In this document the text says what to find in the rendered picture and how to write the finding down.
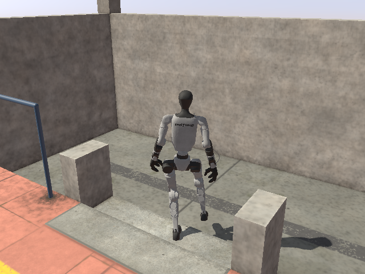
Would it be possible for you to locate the robot left hand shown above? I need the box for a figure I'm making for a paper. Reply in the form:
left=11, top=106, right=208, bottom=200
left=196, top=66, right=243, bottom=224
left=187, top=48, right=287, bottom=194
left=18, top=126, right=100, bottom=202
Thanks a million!
left=150, top=159, right=163, bottom=172

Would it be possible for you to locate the robot right thigh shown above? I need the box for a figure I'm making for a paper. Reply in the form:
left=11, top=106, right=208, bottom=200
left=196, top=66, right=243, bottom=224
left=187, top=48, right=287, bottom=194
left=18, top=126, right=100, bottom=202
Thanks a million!
left=189, top=159, right=202, bottom=188

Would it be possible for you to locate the robot right hand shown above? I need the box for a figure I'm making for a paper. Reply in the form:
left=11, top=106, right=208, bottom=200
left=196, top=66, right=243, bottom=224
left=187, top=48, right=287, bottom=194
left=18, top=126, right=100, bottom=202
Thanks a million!
left=204, top=167, right=218, bottom=183

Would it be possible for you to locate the robot right upper arm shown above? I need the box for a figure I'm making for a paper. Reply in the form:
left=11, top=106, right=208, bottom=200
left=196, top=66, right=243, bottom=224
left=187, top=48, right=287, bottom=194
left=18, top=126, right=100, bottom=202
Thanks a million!
left=197, top=116, right=211, bottom=148

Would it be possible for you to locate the left robot forearm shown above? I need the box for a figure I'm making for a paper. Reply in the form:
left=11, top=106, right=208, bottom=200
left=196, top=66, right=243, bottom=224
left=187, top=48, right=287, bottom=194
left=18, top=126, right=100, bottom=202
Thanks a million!
left=151, top=137, right=162, bottom=161

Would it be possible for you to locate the robot left thigh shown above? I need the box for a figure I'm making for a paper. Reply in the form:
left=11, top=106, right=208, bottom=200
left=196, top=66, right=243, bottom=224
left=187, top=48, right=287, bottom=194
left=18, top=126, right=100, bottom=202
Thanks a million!
left=162, top=159, right=179, bottom=202

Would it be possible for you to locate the robot thigh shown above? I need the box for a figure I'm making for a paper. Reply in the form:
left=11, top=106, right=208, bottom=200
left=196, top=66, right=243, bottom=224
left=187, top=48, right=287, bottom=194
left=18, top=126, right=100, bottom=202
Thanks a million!
left=162, top=159, right=179, bottom=202
left=189, top=159, right=202, bottom=188

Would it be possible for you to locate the robot left upper arm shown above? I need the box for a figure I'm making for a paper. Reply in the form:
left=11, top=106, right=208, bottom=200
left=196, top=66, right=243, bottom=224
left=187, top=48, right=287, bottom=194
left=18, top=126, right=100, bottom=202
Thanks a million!
left=157, top=115, right=173, bottom=146

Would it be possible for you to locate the right robot forearm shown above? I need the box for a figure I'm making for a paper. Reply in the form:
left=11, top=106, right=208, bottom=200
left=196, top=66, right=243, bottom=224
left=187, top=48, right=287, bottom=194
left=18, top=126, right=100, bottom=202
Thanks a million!
left=205, top=140, right=217, bottom=168

